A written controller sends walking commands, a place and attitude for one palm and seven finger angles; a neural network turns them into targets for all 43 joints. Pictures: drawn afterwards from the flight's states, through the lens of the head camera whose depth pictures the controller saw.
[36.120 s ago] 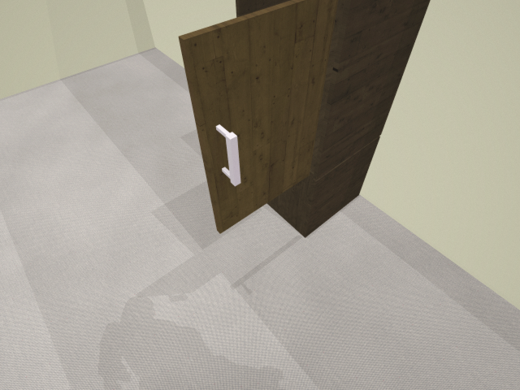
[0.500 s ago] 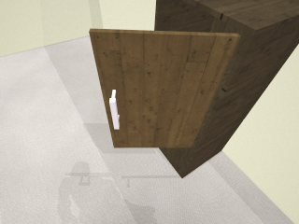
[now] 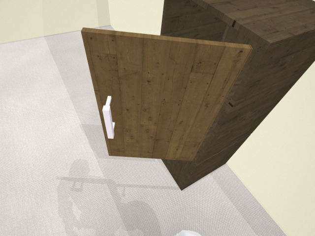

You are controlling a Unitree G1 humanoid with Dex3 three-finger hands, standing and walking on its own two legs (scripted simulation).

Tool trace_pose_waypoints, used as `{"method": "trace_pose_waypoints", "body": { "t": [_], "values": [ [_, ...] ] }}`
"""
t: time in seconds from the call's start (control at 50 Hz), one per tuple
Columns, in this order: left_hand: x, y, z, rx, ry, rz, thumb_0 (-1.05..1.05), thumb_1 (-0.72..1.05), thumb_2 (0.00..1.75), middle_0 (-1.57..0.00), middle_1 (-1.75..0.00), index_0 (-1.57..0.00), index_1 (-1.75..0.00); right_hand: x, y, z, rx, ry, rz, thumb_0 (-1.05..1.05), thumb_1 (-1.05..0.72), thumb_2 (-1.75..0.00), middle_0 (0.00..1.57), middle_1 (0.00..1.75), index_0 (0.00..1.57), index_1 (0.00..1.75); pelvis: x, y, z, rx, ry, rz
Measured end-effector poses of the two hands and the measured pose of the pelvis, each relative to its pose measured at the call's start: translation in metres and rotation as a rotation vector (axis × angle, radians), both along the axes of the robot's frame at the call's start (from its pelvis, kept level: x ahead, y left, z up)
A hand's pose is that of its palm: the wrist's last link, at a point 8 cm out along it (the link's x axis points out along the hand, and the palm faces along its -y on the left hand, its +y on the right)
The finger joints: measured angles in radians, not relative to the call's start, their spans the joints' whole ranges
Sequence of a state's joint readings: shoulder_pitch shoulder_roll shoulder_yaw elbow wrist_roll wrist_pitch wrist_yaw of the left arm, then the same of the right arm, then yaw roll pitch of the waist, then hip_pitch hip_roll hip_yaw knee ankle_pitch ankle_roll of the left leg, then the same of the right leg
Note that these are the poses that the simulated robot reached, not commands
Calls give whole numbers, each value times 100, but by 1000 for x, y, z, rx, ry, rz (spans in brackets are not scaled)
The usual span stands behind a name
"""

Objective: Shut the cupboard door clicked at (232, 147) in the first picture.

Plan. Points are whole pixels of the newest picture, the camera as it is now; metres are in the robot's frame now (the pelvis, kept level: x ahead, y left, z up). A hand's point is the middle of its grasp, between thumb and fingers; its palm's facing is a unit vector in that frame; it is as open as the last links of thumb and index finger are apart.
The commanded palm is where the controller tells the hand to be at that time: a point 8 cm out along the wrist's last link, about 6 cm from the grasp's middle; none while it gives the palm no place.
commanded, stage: come to a stop and stand still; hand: left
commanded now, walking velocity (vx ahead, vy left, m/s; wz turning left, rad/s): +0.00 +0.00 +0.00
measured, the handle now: (110, 118) +0.45 +0.18 -0.02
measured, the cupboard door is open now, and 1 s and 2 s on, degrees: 58 58 58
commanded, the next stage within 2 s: look again from close up in 0.92 s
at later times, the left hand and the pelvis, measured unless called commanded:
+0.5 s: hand out of the picture +0.06 +0.15 -0.19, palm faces +0.09 -0.97 -0.21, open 7.3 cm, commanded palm none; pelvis +0.01 -0.04 -0.01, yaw +2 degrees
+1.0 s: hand out of the picture +0.01 +0.15 -0.17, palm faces +0.02 -0.97 -0.23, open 7.4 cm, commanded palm none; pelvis +0.00 -0.03 +0.00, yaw +1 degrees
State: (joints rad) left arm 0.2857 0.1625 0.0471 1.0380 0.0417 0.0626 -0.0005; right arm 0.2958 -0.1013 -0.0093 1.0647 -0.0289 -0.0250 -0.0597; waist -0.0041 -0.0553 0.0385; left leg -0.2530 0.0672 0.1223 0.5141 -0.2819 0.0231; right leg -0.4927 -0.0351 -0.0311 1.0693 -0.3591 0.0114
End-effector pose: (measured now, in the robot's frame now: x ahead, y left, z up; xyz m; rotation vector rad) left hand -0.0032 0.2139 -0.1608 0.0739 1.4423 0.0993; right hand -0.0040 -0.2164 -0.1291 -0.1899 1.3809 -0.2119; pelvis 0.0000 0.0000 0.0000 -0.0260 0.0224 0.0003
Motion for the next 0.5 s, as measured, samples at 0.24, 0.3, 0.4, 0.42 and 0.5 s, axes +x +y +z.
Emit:
{"method": "trace_pose_waypoints", "body": {
  "t": [0.24, 0.3, 0.4, 0.42, 0.5],
  "values": [
    [74, -33, 18, 129, -207, -32, 1, 92, 90, -19, -30, -20, -30, 4, -70, -30, 66, 61, -13, 0, -91, -90, 20, 30, 21, 30, 15, -56, -12, 23, -8, 25],
    [75, -43, 21, 121, -220, -18, 0, 92, 90, -20, -30, -20, -30, 22, -79, -24, 53, 28, 0, 0, -91, -90, 20, 30, 20, 30, 16, -58, -8, 32, -14, 30],
    [70, -35, 16, 115, -224, 14, 0, 92, 90, -20, -30, -21, -30, 57, -80, -12, 21, -59, 48, 0, -92, -90, 19, 30, 20, 30, 13, -54, -7, 38, -18, 39],
    [67, -31, 12, 112, -219, 21, 0, 92, 90, -20, -30, -21, -30, 63, -78, -11, 13, -82, 56, 0, -92, -90, 19, 30, 20, 30, 12, -52, -9, 36, -19, 39],
    [55, -17, 1, 108, -172, 39, 0, 91, 90, -20, -30, -21, -30, 78, -66, -7, -3, -147, 83, 0, -92, -90, 19, 30, 20, 30, 8, -44, -13, 31, -24, 37]
  ]
}}
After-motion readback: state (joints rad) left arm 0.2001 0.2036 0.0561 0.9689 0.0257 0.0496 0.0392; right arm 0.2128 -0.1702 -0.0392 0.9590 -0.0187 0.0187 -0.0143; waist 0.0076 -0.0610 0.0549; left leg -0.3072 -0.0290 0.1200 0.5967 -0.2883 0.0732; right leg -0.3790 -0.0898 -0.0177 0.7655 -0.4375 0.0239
